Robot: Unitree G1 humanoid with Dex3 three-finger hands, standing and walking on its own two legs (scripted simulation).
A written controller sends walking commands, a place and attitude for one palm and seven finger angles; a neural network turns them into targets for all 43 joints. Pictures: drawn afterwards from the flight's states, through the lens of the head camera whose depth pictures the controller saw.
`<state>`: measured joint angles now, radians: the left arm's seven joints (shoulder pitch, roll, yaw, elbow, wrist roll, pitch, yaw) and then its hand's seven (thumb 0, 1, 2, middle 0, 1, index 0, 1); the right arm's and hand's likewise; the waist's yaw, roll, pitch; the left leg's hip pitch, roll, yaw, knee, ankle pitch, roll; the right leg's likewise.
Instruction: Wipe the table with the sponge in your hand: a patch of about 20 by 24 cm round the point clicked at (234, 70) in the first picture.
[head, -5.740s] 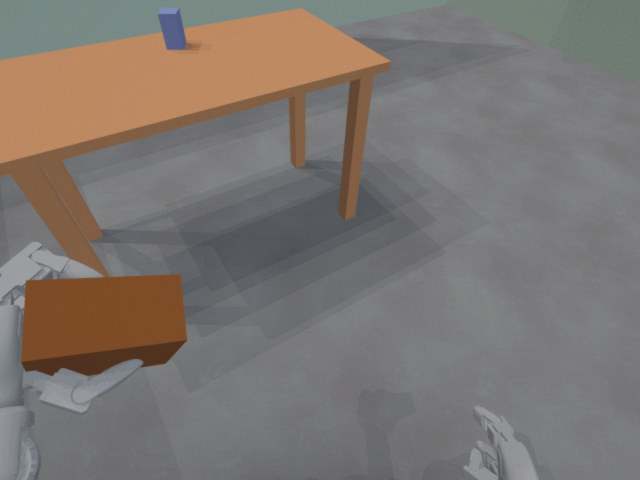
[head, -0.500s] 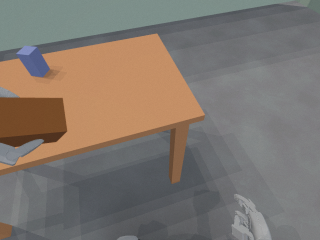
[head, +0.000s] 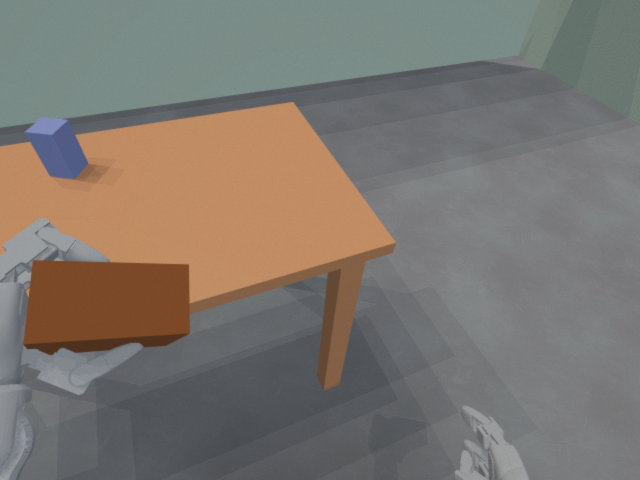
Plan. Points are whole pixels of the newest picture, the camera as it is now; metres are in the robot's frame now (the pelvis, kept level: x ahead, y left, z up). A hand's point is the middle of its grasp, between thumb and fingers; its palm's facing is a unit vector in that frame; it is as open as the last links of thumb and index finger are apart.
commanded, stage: come to a stop and stand still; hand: left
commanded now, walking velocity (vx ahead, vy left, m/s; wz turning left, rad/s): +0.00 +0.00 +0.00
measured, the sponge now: (133, 309) +0.23 +0.20 +0.15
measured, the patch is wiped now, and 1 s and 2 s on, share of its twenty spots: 0.00 0.00 0.00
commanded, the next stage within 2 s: look again from close up in 0.90 s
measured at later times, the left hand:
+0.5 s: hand (68, 291) +0.25 +0.27 +0.15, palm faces +0.45 -0.82 -0.36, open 10.4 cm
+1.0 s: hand (87, 278) +0.27 +0.26 +0.15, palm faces +0.43 -0.83 -0.36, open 10.4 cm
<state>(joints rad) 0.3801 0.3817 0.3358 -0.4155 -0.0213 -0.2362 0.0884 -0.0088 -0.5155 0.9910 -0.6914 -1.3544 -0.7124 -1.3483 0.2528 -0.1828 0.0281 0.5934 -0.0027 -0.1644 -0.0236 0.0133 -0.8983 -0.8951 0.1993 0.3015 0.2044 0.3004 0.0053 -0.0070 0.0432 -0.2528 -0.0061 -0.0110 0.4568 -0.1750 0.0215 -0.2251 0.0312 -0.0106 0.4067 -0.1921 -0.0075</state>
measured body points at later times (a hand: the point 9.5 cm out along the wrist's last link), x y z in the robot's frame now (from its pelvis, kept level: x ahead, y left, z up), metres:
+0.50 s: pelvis +0.04 +0.01 +0.00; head +0.05 +0.02 +0.45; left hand +0.22 +0.31 +0.17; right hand +0.25 -0.19 -0.06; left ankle +0.07 +0.10 -0.74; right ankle +0.07 -0.11 -0.74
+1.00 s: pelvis +0.07 +0.00 +0.00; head +0.07 +0.01 +0.45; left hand +0.24 +0.30 +0.17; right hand +0.27 -0.21 -0.07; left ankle +0.07 +0.10 -0.74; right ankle +0.07 -0.11 -0.74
